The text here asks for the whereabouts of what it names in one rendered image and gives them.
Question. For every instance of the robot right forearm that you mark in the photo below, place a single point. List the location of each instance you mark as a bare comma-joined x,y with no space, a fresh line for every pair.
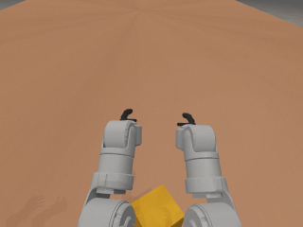
204,176

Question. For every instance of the robot left forearm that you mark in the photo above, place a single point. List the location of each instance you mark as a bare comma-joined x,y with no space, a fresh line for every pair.
115,164

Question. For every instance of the carton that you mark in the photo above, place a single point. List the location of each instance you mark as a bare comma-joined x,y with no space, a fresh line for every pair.
157,209

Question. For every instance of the right robot hand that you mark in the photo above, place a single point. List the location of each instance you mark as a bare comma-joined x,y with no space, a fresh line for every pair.
189,119

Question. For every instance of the right robot upper arm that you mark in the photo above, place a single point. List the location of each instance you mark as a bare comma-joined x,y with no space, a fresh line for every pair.
211,214

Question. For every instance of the left robot hand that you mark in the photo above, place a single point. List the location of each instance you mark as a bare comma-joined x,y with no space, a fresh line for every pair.
125,115

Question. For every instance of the left robot upper arm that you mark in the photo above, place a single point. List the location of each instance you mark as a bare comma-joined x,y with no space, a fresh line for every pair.
102,212

